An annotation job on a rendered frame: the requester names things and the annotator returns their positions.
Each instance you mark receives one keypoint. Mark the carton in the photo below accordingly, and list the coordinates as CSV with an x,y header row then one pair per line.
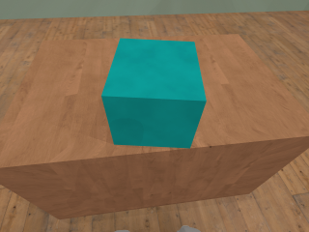
x,y
154,94

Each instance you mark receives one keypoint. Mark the pedestal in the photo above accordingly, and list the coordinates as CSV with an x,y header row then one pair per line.
x,y
57,150

